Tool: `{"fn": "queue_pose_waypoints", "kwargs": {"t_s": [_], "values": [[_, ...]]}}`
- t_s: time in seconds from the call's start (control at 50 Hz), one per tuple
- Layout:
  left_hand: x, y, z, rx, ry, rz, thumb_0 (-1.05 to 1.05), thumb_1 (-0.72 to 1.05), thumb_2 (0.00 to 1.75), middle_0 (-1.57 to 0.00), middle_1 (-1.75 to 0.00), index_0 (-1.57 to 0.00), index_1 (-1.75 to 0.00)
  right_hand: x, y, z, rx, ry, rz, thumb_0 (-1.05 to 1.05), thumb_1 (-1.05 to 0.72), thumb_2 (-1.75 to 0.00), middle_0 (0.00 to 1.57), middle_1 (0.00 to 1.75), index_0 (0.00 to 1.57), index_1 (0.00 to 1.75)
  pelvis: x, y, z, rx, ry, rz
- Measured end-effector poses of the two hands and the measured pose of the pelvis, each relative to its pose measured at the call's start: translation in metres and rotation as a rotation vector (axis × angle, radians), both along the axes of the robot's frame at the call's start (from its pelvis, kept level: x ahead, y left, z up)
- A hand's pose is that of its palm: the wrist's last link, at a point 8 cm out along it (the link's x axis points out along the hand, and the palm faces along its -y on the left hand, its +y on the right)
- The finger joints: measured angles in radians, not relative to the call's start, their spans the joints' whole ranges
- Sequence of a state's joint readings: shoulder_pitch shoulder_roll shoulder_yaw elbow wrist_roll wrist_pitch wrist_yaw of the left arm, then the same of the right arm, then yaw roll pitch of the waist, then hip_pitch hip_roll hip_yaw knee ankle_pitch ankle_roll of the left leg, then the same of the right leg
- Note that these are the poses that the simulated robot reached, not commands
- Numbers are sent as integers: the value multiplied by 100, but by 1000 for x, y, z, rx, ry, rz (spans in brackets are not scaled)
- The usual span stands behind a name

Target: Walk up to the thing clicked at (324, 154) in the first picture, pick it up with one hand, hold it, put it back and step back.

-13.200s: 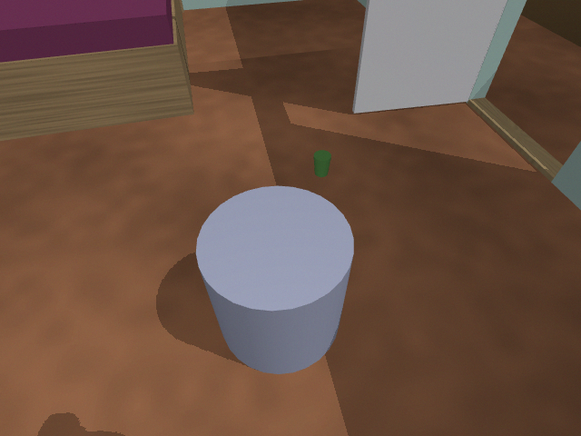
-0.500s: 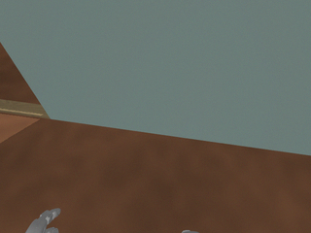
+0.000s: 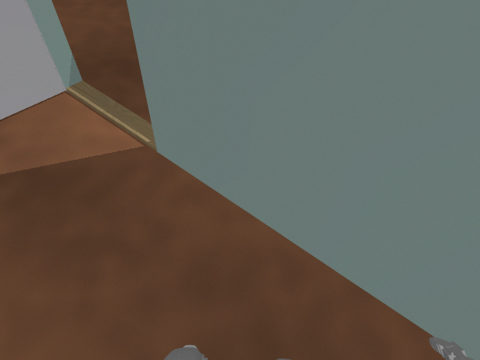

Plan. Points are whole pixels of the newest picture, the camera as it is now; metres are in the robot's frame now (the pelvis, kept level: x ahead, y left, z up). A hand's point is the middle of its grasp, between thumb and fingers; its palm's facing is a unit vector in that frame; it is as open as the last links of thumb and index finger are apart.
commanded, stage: walk up
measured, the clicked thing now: out of the picture +0.45 +1.38 -0.68
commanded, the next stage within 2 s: none
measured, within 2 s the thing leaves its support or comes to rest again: neither
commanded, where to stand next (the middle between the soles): +0.12 -0.04 m, yaw +66 degrees
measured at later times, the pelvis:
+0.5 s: pelvis +0.08 -0.14 +0.01, yaw +28 degrees
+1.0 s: pelvis +0.09 -0.13 -0.01, yaw +52 degrees
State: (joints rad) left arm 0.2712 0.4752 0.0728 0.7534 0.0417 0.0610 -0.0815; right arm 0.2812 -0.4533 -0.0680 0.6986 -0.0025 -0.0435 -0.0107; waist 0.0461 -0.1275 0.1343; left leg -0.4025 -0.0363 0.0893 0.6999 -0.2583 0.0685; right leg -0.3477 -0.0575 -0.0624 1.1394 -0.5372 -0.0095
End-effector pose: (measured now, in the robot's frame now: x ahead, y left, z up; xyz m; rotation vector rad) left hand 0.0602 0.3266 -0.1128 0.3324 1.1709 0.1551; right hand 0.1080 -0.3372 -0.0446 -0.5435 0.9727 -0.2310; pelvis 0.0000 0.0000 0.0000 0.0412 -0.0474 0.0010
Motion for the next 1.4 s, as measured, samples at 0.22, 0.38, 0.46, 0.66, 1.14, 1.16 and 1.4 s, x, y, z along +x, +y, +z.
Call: {"fn": "queue_pose_waypoints", "kwargs": {"t_s": [0.22,0.38,0.46,0.66,1.14,1.16,1.4], "values": [[39,-69,19,18,-131,164,1,91,90,-21,-30,-20,-30,72,-33,-25,67,149,168,0,-89,-90,21,30,21,30,59,-72,4,-44,5,219],[10,-121,38,125,-140,316,0,91,90,-21,-30,-21,-30,172,-56,-57,113,126,327,1,-90,-90,21,30,20,30,70,-123,-4,-18,1,385],[-21,-132,51,159,-106,393,0,90,89,-21,-30,-21,-30,200,-57,-50,125,137,415,0,-90,-90,21,30,20,30,73,-136,6,-12,15,456],[-137,-134,52,221,-38,619,0,90,90,-21,-30,-21,-30,236,-25,-38,58,213,587,0,-90,-90,20,30,20,30,70,-141,4,-24,26,648],[-201,-232,39,113,13,998,1,90,89,-21,-30,-21,-30,310,124,-47,90,179,947,0,-90,-90,21,30,20,30,93,-123,12,-18,2,990],[-206,-234,40,111,19,1008,1,90,89,-21,-30,-21,-30,312,132,-45,93,180,963,0,-90,-90,21,30,20,30,93,-121,13,-17,4,999],[-254,-227,9,71,66,1170,1,91,90,-21,-30,-20,-30,305,190,-43,57,124,1051,0,-90,-90,21,30,20,30,81,-96,-2,-22,0,1097]]}}
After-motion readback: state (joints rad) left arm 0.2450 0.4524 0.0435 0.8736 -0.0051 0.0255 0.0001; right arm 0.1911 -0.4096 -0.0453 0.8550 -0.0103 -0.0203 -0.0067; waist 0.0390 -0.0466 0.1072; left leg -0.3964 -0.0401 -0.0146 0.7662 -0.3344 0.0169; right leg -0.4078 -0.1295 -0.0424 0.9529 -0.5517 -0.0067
